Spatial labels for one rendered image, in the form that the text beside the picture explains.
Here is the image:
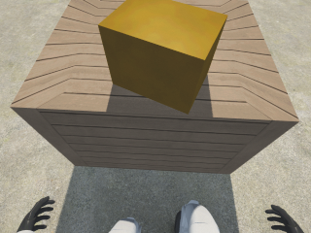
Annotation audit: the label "robot left hand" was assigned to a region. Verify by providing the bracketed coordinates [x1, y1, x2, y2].
[17, 196, 55, 233]

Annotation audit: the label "pedestal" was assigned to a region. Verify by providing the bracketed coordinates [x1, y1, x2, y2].
[10, 0, 299, 175]

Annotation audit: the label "robot right hand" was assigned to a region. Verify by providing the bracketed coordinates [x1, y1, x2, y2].
[265, 204, 304, 233]

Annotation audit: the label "robot right shin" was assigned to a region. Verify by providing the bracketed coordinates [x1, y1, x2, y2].
[179, 200, 199, 233]

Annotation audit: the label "carton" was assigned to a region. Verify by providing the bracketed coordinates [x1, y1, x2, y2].
[98, 0, 228, 115]

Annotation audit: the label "right robot thigh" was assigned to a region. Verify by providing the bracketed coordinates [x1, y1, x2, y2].
[180, 203, 220, 233]

